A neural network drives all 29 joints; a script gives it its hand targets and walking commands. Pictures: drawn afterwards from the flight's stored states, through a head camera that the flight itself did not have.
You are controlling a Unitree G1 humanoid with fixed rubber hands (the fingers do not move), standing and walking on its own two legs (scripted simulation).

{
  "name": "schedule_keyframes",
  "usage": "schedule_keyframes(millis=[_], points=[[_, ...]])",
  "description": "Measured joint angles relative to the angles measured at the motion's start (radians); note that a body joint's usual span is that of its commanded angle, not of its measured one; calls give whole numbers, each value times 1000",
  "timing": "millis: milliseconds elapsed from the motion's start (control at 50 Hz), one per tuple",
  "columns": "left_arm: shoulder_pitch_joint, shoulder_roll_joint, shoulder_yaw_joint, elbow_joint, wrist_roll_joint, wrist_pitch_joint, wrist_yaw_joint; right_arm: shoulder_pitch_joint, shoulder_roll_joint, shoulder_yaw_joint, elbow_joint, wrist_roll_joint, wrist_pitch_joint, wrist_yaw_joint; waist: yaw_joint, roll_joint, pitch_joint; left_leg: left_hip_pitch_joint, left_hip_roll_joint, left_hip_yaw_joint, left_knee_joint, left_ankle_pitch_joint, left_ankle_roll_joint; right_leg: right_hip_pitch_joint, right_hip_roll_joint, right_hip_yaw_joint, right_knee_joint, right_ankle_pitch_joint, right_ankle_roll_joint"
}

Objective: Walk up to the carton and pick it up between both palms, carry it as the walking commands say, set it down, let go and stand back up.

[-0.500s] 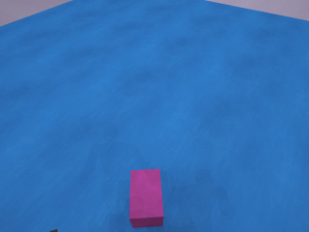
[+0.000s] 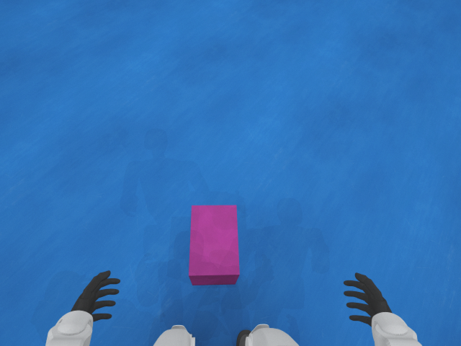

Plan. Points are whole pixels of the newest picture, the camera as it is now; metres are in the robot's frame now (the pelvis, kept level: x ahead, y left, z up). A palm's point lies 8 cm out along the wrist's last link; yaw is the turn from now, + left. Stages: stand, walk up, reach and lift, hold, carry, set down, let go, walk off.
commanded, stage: reach and lift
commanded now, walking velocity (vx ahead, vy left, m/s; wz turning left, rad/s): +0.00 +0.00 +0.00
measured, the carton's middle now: (214, 246) +0.46 +0.04 -0.65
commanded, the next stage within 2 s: none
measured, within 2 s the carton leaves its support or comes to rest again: neither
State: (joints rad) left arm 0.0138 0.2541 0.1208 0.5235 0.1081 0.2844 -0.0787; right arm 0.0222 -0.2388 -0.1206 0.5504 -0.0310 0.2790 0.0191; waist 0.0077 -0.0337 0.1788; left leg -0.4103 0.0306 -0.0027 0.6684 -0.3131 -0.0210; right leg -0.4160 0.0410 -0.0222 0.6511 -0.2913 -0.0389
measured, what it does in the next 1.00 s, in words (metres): lowers itself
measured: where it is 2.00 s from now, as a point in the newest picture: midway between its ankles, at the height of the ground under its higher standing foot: outside the picture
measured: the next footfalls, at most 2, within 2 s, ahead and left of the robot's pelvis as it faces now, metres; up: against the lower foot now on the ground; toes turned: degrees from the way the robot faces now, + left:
none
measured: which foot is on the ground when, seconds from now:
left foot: down 0.00-1.00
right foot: down 0.00-1.00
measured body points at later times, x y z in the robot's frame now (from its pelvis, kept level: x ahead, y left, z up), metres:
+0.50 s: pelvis -0.02 +0.04 -0.05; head +0.15 +0.04 +0.37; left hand +0.30 +0.25 -0.16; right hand +0.27 -0.23 -0.15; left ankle +0.02 +0.13 -0.72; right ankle +0.03 -0.09 -0.72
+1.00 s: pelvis -0.04 +0.01 -0.09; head +0.24 +0.02 +0.26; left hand +0.42 +0.21 -0.21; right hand +0.43 -0.17 -0.21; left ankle +0.02 +0.13 -0.72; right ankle +0.03 -0.09 -0.72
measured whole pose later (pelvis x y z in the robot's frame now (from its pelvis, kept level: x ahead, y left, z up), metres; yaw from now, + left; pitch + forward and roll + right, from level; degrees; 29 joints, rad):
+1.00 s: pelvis -0.04 +0.01 -0.09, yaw +1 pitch +38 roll +1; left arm -0.91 0.19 0.23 0.79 -0.01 0.19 0.08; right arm -0.90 -0.18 -0.22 0.77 0.02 0.19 -0.08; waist 0.00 -0.02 0.01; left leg -1.39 0.00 0.01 1.06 -0.33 0.00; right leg -1.40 0.01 -0.01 1.06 -0.32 -0.02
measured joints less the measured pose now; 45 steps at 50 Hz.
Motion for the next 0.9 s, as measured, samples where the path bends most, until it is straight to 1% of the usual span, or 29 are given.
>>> schedule_keyframes(millis=[80, 140, 240, 300, 340, 440, 520, 560, 620, 720, 800, 900], points=[[-20, -12, 0, -12, 1, -11, 14, -23, 9, -2, 7, 5, -11, 7, 3, 12, -30, -72, -7, 0, 68, -35, 10, -66, -8, 0, 58, -30, 12], [-37, -7, -11, 7, -21, -2, 27, -57, 2, 4, 40, 9, -8, 14, -10, 28, -39, -122, -16, 1, 116, -59, 18, -113, -17, 1, 102, -53, 22], [-74, -14, -33, 16, -88, -4, 58, -104, -21, 2, 39, 24, -26, 27, -28, 58, -53, -236, -27, 11, 196, -89, 37, -225, -28, 10, 175, -77, 40], [-113, -31, -41, 18, -133, -21, 87, -140, -36, 2, 42, 27, -52, 38, -32, 67, -84, -317, -30, 21, 236, -97, 45, -308, -32, 20, 213, -83, 50], [-148, -46, -42, 26, -148, -31, 105, -168, -43, 1, 52, 27, -64, 41, -34, 69, -113, -374, -33, 26, 255, -97, 51, -365, -35, 25, 233, -81, 56], [-259, -65, -26, 50, -150, -42, 137, -267, -52, -4, 68, 45, -74, 44, -45, 59, -161, -496, -38, 38, 292, -84, 60, -493, -40, 37, 276, -69, 64], [-367, -76, -6, 81, -129, -19, 157, -374, -61, -10, 114, 69, -55, 51, -44, 45, -173, -586, -39, 45, 314, -64, 59, -586, -41, 44, 304, -51, 63], [-425, -83, 3, 91, -123, -4, 166, -433, -66, -18, 133, 72, -36, 55, -38, 44, -160, -623, -39, 45, 324, -53, 58, -624, -42, 43, 315, -41, 62], [-509, -82, 21, 109, -122, 13, 171, -521, -60, -30, 123, 77, -15, 47, -30, 42, -122, -664, -36, 47, 333, -36, 58, -667, -39, 45, 325, -23, 61], [-655, -59, 35, 139, -139, 33, 187, -700, -44, -55, 171, 77, 0, 26, -31, 40, -83, -744, -38, 41, 353, -15, 50, -748, -42, 38, 355, -11, 52], [-769, -62, 60, 177, -140, 10, 182, -801, -33, -57, 195, 76, -12, -7, -11, 36, -86, -817, -34, 36, 367, -8, 43, -823, -37, 33, 372, -5, 44], [-857, -59, 92, 228, -131, -47, 170, -879, 18, -67, 227, 68, -53, -55, -10, 20, -130, -909, -31, 25, 383, -11, 29, -918, -35, 22, 397, -14, 32]])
